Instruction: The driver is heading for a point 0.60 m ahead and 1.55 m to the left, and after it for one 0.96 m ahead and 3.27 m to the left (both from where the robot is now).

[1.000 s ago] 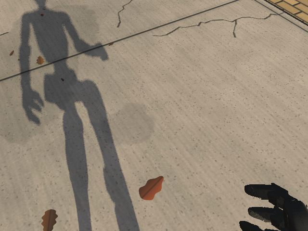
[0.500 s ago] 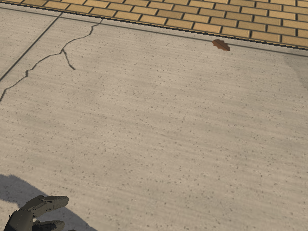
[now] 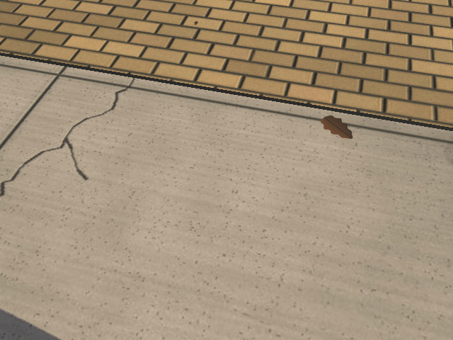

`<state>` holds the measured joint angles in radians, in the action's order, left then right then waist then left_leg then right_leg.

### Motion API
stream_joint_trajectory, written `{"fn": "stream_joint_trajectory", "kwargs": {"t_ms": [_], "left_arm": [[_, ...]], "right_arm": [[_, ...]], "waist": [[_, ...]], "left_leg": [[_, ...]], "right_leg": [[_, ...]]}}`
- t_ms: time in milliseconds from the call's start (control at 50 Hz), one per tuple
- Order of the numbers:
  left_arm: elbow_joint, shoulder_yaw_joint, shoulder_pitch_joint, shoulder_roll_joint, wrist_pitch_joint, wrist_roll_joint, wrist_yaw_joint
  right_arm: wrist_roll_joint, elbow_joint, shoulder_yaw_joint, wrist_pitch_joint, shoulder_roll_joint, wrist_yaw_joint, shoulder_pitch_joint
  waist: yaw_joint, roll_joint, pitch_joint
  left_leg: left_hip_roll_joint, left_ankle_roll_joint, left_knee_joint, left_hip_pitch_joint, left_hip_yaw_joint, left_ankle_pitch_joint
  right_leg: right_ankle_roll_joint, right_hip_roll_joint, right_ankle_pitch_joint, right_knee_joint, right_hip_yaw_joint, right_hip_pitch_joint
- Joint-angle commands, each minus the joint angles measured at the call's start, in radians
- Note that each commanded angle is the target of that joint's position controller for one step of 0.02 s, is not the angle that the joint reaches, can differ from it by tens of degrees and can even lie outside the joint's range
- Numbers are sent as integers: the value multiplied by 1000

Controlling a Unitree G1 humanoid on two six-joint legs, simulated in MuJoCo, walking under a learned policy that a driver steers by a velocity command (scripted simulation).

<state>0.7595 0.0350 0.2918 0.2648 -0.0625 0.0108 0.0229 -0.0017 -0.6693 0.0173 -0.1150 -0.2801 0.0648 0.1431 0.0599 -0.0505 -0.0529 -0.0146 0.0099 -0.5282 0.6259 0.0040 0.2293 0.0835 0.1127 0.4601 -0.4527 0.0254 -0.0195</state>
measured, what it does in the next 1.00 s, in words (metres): walks ahead, turning left: left foot, then right foot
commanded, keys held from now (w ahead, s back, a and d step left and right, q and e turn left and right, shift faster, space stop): q+shift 0.84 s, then w+q+shift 0.16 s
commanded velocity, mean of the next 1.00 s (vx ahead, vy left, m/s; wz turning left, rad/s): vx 0.11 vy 0.00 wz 0.87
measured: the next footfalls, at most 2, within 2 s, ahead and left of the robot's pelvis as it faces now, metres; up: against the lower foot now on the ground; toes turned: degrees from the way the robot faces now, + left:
left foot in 0.02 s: +0.26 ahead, +0.09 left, +0.00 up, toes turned +0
right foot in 0.52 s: +0.35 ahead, -0.08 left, +0.00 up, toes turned +39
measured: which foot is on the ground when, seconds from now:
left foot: up 0.00-0.00, down 0.02-0.52, up 0.54-1.00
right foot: down 0.00-0.04, up 0.06-0.50, down 0.52-1.00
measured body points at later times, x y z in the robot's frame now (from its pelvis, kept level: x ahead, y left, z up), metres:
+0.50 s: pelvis +0.18 -0.01 +0.01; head +0.21 +0.00 +0.46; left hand +0.22 +0.31 -0.08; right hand +0.46 -0.21 -0.06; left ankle +0.22 +0.09 -0.72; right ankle +0.31 -0.11 -0.71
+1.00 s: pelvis +0.22 -0.01 +0.02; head +0.22 +0.02 +0.47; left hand +0.05 +0.27 -0.08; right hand +0.54 -0.03 -0.05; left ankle +0.11 +0.06 -0.69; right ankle +0.32 -0.10 -0.72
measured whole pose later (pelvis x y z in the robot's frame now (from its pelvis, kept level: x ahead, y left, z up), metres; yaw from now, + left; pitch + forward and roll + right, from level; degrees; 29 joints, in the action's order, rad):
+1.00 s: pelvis +0.22 -0.01 +0.02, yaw +56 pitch +2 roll -2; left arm 0.72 0.09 0.18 0.33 -0.01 -0.02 0.01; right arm -0.03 -0.58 0.07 0.06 -0.31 0.03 0.20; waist 0.03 0.01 -0.02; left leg -0.11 -0.01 -0.80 0.40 0.06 -0.39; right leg -0.01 -0.10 0.23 -0.38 0.27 0.17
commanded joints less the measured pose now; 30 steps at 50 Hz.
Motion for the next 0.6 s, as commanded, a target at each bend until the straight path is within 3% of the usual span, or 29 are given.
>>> {"fn": "stream_joint_trajectory", "kwargs": {"t_ms": [20, 40, 60, 80, 100, 120, 140, 180, 240, 280, 360, 420, 480, 500, 520, 540, 560, 580, 600], "left_arm": [[-80, 46, -94, 156, 29, 5, 26], [-102, 33, -3, 93, 31, 25, 20], [-110, 8, 197, 28, 29, 23, -7], [-98, 17, 171, 135, 29, 1, -22], [-131, 29, 5, 172, 37, -10, -22], [-154, 26, -69, 153, 47, -4, -14], [-166, 24, -97, 146, 58, 6, -5], [-149, 26, -78, 124, 66, 7, -1], [-131, 22, -104, 92, 55, 13, 10], [-123, 27, -122, 100, 57, 5, 14], [-125, 37, -194, 110, 48, -6, 14], [-125, 43, -230, 115, 24, -13, 4], [-108, 61, -201, 143, 4, -21, -8], [-94, 69, -169, 154, 1, -22, -9], [-97, 77, -173, 186, 6, -15, -6], [-117, 84, -190, 248, 23, 11, 1], [-119, 85, -192, 224, 27, 41, 0], [-144, 71, -240, 168, 28, 30, 6], [-156, 62, -271, 134, 36, 15, 15]], "right_arm": [[5, 0, 89, 2, -190, 9, 293], [10, 18, 97, 4, -246, -6, 292], [41, 86, 85, 6, -280, -13, 199], [30, 128, 95, 24, -245, -17, 150], [15, 142, 84, 45, -192, -29, 126], [3, 145, 73, 61, -168, -40, 98], [2, 154, 69, 70, -160, -50, 73], [5, 168, 72, 88, -153, -61, 23], [-2, 155, 89, 108, -184, -79, 62], [-13, 159, 99, 127, -202, -93, 58], [-20, 167, 107, 159, -200, -108, 41], [-16, 171, 113, 170, -193, -108, 43], [-20, 183, 118, 175, -192, -104, 30], [-27, 188, 115, 175, -183, -102, 14], [-30, 178, 102, 176, -139, -97, 71], [-31, 190, 92, 173, -110, -93, 90], [-27, 204, 114, 159, -190, -82, 94], [-24, 177, 130, 157, -249, -76, 104], [-25, 151, 133, 165, -248, -78, 116]], "waist": [[-185, 98, 178], [-122, -162, 226], [2, -310, 372], [-65, -145, 489], [-108, -7, 366], [-85, 90, 242], [-63, 93, 195], [-23, 23, 133], [-44, -7, 177], [-52, -22, 205], [-80, -87, 158], [-100, -119, 142], [-83, -142, 144], [-59, -123, 145], [-84, -19, 191], [-106, 201, 190], [-113, 307, 173], [-111, 240, 137], [-108, 186, 107]], "left_leg": [[74, 49, -12, -436, 34, -94], [-79, 144, -19, -609, -197, 279], [-312, 373, 65, -873, -764, 283], [-317, 367, 171, -887, -865, -190], [-252, 304, 206, -741, -764, -458], [-213, 262, 239, -577, -696, -571], [-166, 235, 259, -461, -649, -590], [-71, 189, 280, -328, -536, -545], [-48, 195, 229, -339, -490, -273], [-45, 179, 215, -366, -506, -338], [-5, 145, 227, -346, -549, -555], [3, 145, 203, -375, -597, -540], [14, 124, 158, -399, -663, -491], [44, 100, 113, -369, -651, -539], [107, 60, -17, -299, -571, -756], [216, 15, -224, -123, -362, -867], [188, -28, -446, -47, -272, -838], [129, -57, -542, -26, -242, -756], [108, -70, -595, -16, -218, -685]], "right_leg": [[-18, -198, -949, -396, 18, 162], [-80, -57, -362, -788, 52, 353], [-151, 96, 218, -1116, -86, 672], [-122, 24, 119, -1175, -214, 701], [-100, -9, 29, -1106, -194, 726], [-93, -37, -32, -1019, -190, 743], [-90, -56, -67, -921, -194, 705], [-93, -70, -85, -714, -178, 614], [-137, -41, -96, -526, -165, 565], [-155, -37, -155, -462, -189, 565], [-163, -25, -220, -334, -207, 538], [-154, -14, -212, -217, -216, 483], [-130, -24, -240, -31, -219, 360], [-114, -55, -330, 83, -209, 273], [-60, -190, -364, 137, -283, 138], [62, -385, -422, 155, -489, 58], [149, -476, -430, 172, -600, 130], [142, -444, -388, 166, -513, 157], [100, -375, -321, 152, -403, 177]]}}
